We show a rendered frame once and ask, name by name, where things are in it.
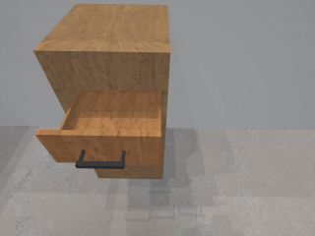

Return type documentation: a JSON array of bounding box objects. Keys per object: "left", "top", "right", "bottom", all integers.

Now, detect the cabinet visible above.
[{"left": 33, "top": 4, "right": 170, "bottom": 179}]

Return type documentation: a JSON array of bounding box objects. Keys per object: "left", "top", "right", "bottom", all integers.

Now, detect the drawer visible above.
[{"left": 35, "top": 89, "right": 161, "bottom": 164}]

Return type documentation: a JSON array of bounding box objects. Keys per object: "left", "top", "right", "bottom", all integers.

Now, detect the handle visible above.
[{"left": 75, "top": 149, "right": 126, "bottom": 169}]

